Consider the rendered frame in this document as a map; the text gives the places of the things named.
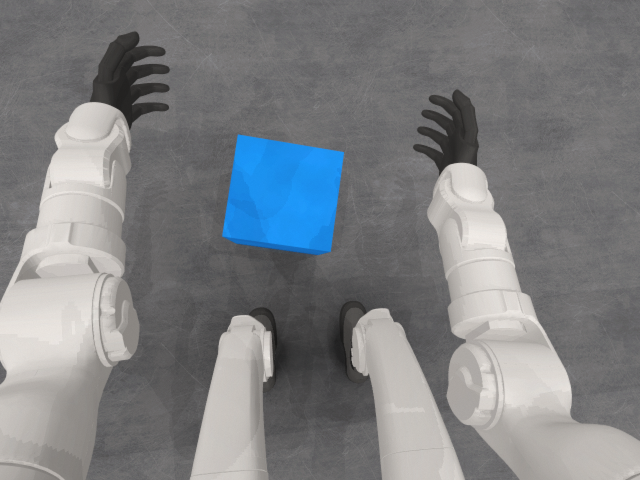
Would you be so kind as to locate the right robot forearm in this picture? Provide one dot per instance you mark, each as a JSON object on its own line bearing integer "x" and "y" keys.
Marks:
{"x": 486, "y": 298}

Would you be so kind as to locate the left robot thigh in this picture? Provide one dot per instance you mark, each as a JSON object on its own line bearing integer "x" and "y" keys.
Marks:
{"x": 231, "y": 444}

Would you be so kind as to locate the robot left upper arm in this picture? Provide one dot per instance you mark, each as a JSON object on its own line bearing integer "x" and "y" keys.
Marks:
{"x": 59, "y": 339}

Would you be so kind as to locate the carton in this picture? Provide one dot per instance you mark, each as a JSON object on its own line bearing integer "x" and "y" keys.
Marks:
{"x": 283, "y": 196}

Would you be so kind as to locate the left robot forearm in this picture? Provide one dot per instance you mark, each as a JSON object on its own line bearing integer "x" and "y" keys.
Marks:
{"x": 82, "y": 206}

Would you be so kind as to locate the robot right shin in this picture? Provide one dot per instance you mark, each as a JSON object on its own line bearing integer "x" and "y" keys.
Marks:
{"x": 373, "y": 314}

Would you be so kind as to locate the robot right hand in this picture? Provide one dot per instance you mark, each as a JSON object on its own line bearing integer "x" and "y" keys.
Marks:
{"x": 461, "y": 144}

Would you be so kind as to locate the robot left hand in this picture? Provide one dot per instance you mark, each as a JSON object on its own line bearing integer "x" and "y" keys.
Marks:
{"x": 116, "y": 74}

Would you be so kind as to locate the robot right upper arm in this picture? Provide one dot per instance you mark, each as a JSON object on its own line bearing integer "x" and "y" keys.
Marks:
{"x": 517, "y": 396}

